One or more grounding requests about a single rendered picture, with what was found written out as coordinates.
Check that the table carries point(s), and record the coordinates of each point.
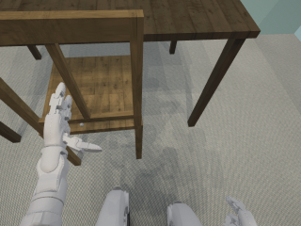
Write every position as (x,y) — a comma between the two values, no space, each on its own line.
(164,20)

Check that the right robot thigh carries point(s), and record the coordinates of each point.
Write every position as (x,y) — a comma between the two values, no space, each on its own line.
(180,214)

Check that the robot thigh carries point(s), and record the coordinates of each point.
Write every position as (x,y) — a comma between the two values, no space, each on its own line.
(115,208)
(180,214)

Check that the right robot hand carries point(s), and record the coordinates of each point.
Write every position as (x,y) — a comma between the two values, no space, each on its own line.
(245,218)

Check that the left robot thigh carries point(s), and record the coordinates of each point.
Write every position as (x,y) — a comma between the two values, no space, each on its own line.
(115,208)

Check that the left robot hand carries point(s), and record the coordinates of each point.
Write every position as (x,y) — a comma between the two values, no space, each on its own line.
(56,123)

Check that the robot left forearm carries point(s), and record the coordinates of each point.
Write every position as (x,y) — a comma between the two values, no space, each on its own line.
(45,208)

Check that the chair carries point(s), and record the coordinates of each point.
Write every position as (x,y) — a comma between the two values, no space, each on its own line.
(106,91)

